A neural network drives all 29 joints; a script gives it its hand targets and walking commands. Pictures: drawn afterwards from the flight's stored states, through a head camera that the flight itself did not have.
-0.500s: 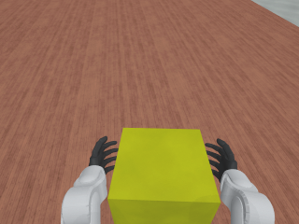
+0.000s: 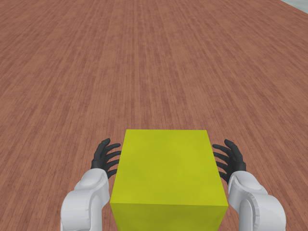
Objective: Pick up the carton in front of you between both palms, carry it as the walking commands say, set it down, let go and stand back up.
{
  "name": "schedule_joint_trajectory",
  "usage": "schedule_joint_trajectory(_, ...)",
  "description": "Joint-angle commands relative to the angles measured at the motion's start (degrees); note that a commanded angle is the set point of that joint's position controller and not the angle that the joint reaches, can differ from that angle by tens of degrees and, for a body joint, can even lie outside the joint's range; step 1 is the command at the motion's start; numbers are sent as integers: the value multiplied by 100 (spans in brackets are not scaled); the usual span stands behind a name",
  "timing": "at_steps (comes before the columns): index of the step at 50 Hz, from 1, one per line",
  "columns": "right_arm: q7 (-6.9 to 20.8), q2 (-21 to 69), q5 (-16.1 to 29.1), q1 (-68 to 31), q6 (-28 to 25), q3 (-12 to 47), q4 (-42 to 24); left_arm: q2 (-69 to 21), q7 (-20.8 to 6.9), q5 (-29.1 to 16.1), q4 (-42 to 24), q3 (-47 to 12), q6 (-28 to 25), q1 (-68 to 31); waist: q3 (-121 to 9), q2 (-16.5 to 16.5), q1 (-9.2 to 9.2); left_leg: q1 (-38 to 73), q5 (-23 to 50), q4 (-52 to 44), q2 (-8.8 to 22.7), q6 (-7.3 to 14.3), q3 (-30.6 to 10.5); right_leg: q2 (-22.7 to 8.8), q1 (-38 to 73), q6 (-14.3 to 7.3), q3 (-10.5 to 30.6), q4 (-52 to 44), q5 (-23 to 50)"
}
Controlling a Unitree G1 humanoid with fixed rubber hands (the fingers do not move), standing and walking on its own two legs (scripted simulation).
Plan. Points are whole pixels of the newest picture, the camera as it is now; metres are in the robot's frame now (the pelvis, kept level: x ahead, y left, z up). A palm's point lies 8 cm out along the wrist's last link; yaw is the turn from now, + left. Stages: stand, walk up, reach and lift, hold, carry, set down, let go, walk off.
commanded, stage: carry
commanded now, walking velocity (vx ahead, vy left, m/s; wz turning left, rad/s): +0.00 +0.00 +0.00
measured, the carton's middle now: (165, 191) +0.23 +0.00 +0.00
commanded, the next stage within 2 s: hold in 1.86 s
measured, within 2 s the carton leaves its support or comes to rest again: neither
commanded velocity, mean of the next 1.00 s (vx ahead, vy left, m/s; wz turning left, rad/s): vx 0.00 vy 0.00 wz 0.00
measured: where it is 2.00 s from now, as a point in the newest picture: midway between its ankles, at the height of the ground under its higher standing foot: outside the picture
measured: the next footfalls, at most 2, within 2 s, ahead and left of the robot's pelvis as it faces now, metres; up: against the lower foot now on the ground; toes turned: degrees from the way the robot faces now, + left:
none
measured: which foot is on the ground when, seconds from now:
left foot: down 0.00-1.00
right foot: down 0.00-1.00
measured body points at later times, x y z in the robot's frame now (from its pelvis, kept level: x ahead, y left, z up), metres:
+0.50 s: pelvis +0.00 +0.02 +0.00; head -0.01 +0.01 +0.45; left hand +0.27 +0.17 +0.05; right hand +0.27 -0.13 +0.04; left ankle -0.09 +0.12 -0.74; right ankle +0.03 -0.09 -0.74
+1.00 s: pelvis -0.03 +0.02 +0.00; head -0.03 +0.02 +0.45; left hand +0.28 +0.17 +0.03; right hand +0.28 -0.13 +0.03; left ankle -0.09 +0.12 -0.74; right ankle +0.03 -0.09 -0.74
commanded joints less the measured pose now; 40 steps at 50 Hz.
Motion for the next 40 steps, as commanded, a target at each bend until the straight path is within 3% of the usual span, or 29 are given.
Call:
schedule_joint_trajectory(1, 103, 3527, 991, -1653, -50, 3016, -421, -3565, -138, -1048, -529, -3163, 20, -1780, -1281, -21, -69, -10, 3716, 124, 523, 32, -181, -765, 1256, 86, 682, 391, 3692)
schedule_joint_trajectory(8, 348, 3482, 1017, -2108, -167, 3131, -30, -3546, -295, -898, -40, -3161, -83, -2140, -1105, 21, -81, 8, 3963, 112, 531, 74, -180, -687, 1103, 127, 700, 490, 3093)
schedule_joint_trajectory(22, 997, 3512, 598, -2856, -1074, 2802, 1374, -3535, -998, -568, 1321, -2829, -989, -2922, -1118, -69, -77, 49, 2960, -110, 539, 167, -111, -768, 1189, 158, 771, 264, 2465)
schedule_joint_trajectory(34, 1531, 3906, 191, -3868, -2481, 2172, 3304, -3988, -1541, -109, 3301, -2220, -2416, -3924, -1017, -93, -74, -166, 1997, -301, 497, 248, -212, -753, 1054, 171, 787, 27, 1694)
schedule_joint_trajectory(40, 1833, 4629, 287, -4447, -3052, 2437, 3738, -4700, -1828, -207, 3692, -2496, -2998, -4467, -1235, -112, -70, -123, 1931, -239, 464, 262, -233, -751, 1123, 159, 789, 32, 1665)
